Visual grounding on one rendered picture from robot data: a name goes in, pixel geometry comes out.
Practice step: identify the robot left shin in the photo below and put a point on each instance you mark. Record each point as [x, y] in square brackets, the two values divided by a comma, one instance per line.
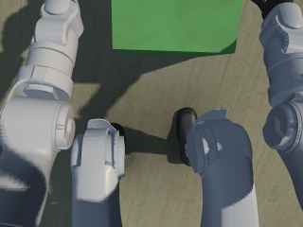
[75, 155]

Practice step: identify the carton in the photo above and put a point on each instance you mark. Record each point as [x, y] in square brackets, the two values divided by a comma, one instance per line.
[175, 28]

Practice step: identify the robot left forearm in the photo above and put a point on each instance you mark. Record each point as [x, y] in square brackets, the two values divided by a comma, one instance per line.
[52, 53]

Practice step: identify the robot right hand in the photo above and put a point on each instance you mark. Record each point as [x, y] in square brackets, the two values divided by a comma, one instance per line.
[268, 5]

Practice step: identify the right robot upper arm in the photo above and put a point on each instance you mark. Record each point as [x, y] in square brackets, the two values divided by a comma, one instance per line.
[283, 131]

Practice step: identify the left robot upper arm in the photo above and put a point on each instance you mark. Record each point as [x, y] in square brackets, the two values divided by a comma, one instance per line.
[32, 132]

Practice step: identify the robot shin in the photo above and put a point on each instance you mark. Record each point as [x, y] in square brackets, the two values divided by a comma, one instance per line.
[75, 155]
[220, 114]

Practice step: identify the robot right shin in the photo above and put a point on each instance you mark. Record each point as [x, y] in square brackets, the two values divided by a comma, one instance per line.
[220, 114]

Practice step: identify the robot right forearm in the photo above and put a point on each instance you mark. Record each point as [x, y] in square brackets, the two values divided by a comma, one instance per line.
[282, 39]

